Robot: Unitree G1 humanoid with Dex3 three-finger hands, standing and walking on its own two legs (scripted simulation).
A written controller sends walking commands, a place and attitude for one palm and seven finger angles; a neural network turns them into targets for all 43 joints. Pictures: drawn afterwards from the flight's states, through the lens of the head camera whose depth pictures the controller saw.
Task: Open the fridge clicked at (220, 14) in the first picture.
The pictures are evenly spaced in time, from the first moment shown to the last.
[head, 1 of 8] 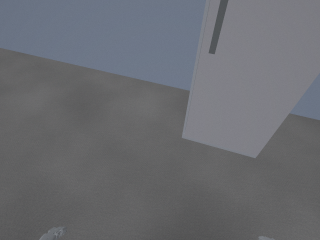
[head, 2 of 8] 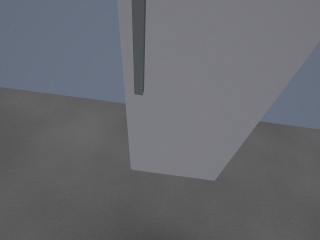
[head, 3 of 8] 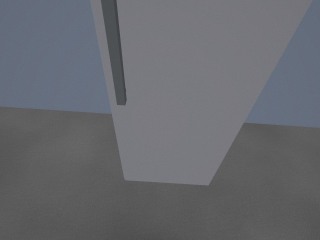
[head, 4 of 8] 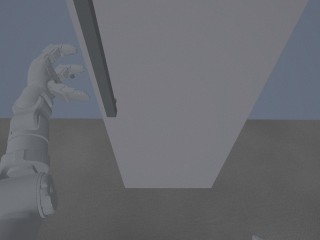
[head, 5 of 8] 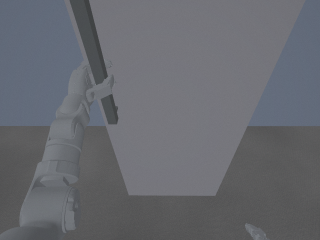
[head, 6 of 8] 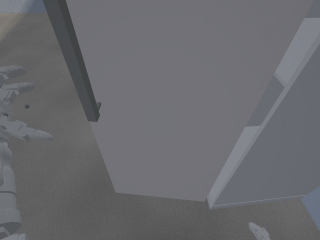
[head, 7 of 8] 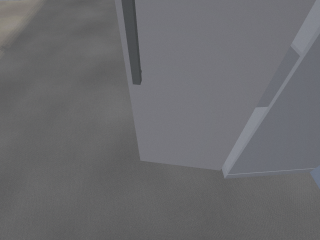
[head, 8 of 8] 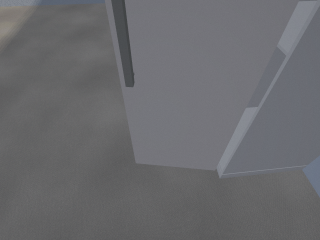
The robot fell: no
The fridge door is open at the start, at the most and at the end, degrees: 0 86 78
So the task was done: yes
